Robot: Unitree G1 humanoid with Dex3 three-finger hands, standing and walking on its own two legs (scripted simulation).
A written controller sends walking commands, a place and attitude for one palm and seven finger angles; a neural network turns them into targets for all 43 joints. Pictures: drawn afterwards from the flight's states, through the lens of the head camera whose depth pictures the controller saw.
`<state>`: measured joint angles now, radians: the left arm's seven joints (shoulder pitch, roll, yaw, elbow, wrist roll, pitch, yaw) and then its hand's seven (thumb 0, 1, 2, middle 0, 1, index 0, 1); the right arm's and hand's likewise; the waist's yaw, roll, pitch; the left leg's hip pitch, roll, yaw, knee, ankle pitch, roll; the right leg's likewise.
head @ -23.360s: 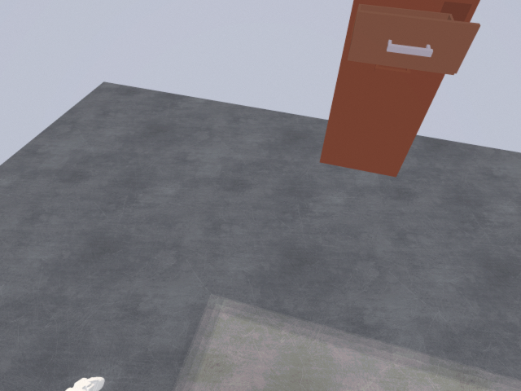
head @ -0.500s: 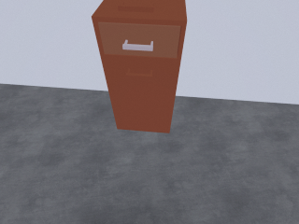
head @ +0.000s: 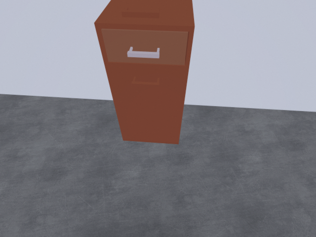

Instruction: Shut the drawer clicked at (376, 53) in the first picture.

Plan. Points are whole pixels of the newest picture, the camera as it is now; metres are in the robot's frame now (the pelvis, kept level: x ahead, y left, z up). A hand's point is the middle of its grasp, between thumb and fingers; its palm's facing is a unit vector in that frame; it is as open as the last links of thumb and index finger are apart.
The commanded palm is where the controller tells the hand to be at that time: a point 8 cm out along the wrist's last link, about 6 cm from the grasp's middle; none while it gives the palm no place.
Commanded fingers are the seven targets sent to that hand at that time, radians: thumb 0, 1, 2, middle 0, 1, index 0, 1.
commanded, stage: look to check the result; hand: left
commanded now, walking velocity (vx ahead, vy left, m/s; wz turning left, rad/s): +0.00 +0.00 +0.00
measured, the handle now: (144, 52) +0.87 +0.12 +0.02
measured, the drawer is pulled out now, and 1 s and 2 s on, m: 0.00 0.00 0.00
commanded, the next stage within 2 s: stand and wait in 0.46 s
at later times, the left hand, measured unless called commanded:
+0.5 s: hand out of the picture +0.03 +0.17 -0.17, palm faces +0.03 -0.97 -0.23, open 7.3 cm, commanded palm none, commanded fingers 0.00 0.90 0.90 -0.20 -0.30 -0.20 -0.30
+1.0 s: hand out of the picture +0.05 +0.17 -0.17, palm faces +0.02 -0.97 -0.24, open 7.3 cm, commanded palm none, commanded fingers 0.00 0.90 0.90 -0.20 -0.30 -0.20 -0.30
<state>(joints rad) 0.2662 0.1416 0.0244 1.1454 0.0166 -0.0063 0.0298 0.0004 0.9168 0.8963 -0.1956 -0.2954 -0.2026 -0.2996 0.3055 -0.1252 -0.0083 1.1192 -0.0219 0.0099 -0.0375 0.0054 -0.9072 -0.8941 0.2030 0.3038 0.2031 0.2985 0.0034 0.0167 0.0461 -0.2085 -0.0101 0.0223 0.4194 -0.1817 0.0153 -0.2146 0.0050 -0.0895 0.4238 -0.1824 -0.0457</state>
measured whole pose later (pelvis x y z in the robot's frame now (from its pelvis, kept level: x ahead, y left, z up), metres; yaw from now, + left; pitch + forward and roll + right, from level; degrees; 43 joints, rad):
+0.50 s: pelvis +0.01 -0.01 +0.00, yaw +0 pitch -2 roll +0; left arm 0.21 0.17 0.02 1.16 0.01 -0.01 0.03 0.00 0.91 0.90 -0.20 -0.29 -0.20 -0.30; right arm 0.26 -0.16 0.00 1.14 -0.02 0.01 -0.04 0.00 -0.90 -0.89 0.20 0.30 0.20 0.30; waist 0.00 0.02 0.07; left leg -0.17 0.01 0.01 0.39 -0.19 0.00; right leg -0.17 0.02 -0.10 0.38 -0.19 -0.06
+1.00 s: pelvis +0.03 -0.02 +0.00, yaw +0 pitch -2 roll +0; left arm 0.20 0.18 0.02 1.16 0.01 -0.02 0.03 0.00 0.91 0.90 -0.20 -0.30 -0.20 -0.30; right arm 0.23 -0.18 0.00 1.15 -0.02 0.01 -0.04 0.00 -0.90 -0.89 0.20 0.30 0.20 0.30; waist 0.00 0.02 0.06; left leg -0.13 0.02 0.02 0.37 -0.20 -0.01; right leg -0.14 0.04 -0.09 0.36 -0.20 -0.07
